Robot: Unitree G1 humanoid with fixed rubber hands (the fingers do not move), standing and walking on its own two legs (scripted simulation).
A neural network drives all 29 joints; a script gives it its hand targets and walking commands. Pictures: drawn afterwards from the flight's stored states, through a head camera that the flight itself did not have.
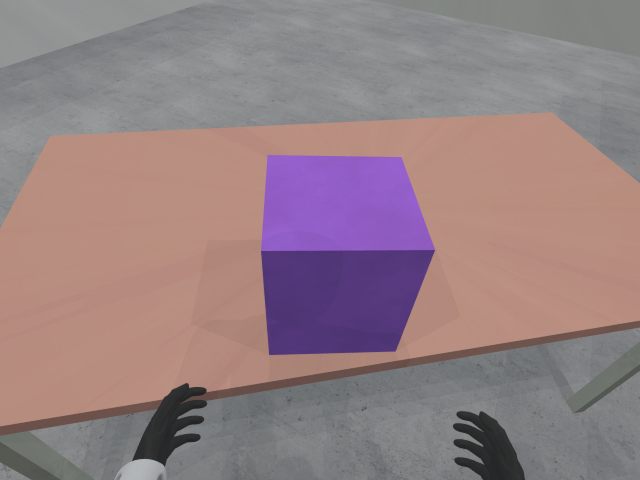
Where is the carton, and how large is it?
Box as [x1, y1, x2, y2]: [261, 155, 434, 354]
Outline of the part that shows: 267,155 261,256 269,354 395,351 434,251 401,157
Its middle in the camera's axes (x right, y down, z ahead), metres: +0.02 +0.04 +0.62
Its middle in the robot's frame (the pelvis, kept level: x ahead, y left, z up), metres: +0.45 +0.02 +0.01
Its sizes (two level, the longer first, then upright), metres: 0.210 0.200 0.250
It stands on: a table, 0.66 m high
